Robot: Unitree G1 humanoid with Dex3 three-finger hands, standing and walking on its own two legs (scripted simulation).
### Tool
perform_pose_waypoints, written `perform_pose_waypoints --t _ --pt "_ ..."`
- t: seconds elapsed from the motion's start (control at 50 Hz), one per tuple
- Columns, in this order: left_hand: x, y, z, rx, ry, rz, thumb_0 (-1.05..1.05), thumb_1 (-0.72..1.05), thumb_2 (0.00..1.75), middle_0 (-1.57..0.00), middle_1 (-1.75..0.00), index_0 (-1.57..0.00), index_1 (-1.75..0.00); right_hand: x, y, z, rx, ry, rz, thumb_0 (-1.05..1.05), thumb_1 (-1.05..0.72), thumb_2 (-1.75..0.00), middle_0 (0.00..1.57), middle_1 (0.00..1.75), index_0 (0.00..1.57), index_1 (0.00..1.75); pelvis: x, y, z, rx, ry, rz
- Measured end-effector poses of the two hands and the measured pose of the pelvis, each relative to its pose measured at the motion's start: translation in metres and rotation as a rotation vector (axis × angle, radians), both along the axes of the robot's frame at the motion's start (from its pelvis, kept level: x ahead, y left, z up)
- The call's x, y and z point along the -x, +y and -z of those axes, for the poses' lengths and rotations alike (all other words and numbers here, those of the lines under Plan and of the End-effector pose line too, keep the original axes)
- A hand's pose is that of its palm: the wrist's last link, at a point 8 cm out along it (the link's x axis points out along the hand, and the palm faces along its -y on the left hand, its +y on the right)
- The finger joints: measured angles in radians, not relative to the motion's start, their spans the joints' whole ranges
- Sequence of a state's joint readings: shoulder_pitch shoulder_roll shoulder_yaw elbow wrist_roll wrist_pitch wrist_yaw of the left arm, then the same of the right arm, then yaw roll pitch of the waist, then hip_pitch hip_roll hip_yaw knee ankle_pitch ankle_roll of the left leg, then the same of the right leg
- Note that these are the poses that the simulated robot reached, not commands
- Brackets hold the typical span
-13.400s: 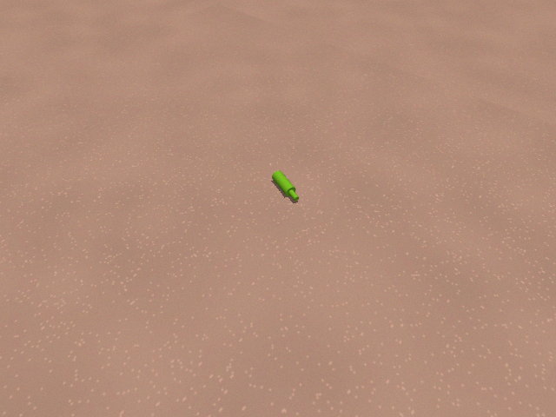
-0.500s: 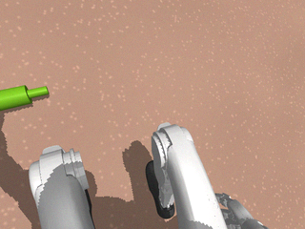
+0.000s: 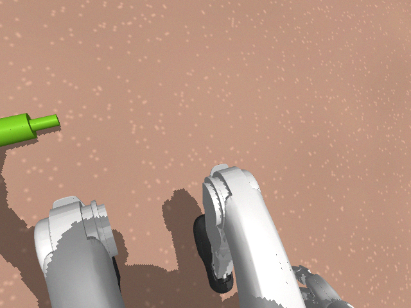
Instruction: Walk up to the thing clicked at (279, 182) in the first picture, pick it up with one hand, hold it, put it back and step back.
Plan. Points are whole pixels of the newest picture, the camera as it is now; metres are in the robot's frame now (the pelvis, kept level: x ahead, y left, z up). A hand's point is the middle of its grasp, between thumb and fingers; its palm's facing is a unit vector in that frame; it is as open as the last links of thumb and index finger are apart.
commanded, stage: approach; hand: left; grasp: from above
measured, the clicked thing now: (9, 130) +0.48 +0.32 -0.29
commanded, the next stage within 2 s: close in in 0.52 s
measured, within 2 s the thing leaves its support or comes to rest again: neither
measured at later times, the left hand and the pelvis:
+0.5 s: hand out of the picture +0.45 +0.35 -0.17, palm faces -0.48 -0.13 -0.87, open 14.4 cm; pelvis +0.00 +0.00 +0.01, yaw +0 degrees
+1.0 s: hand out of the picture +0.45 +0.33 -0.20, palm faces -0.44 -0.11 -0.89, open 14.4 cm; pelvis +0.00 +0.00 +0.00, yaw -1 degrees
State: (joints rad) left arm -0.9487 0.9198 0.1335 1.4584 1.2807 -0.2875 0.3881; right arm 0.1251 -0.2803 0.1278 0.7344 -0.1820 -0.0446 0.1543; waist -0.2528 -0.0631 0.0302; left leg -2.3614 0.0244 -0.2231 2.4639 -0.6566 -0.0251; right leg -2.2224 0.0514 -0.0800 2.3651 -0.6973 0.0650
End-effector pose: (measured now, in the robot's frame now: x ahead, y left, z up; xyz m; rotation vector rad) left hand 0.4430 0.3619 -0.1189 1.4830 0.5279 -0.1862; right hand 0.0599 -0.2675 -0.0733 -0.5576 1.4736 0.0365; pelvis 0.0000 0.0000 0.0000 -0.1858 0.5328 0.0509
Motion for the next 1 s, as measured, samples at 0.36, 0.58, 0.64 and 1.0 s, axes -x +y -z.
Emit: perform_pose_waypoints --t 0.36,0.58,0.64,1.0 --pt "-0.037 -0.029 -0.011 -0.045 -0.012 -0.078 0.0 -0.58 1.04 -0.08 -0.99 -0.07 -1.0 0.012 0.001 -0.001 -0.046 -0.025 0.055 0.0 -0.9 -0.88 0.21 0.3 0.21 0.3 -0.003 -0.001 -0.005 -0.009 0.031 0.011" --pt "-0.016 -0.01 -0.004 0.011 0.037 -0.039 0.0 -0.59 1.05 -0.09 -0.99 -0.07 -1.01 0.007 -0.001 0.001 -0.038 0.036 0.014 0.0 -0.9 -0.88 0.21 0.3 0.21 0.3 -0.003 -0.005 -0.005 -0.011 0.017 0.0" --pt "-0.017 -0.012 -0.004 0.02 0.015 -0.007 0.0 -0.59 1.06 -0.09 -0.99 -0.07 -1.02 0.001 -0.004 -0.001 -0.018 0.029 0.003 0.0 -0.9 -0.88 0.21 0.3 0.21 0.3 -0.004 -0.004 -0.005 -0.006 0.015 -0.001" --pt "-0.017 -0.027 0.024 0.009 0.007 -0.014 0.0 -0.59 1.07 -0.08 -0.96 -0.06 -0.99 0.009 0.001 -0.006 0.002 -0.011 -0.028 0.0 -0.9 -0.89 0.21 0.3 0.2 0.3 0.002 0.0 0.004 0.008 -0.015 0.013"
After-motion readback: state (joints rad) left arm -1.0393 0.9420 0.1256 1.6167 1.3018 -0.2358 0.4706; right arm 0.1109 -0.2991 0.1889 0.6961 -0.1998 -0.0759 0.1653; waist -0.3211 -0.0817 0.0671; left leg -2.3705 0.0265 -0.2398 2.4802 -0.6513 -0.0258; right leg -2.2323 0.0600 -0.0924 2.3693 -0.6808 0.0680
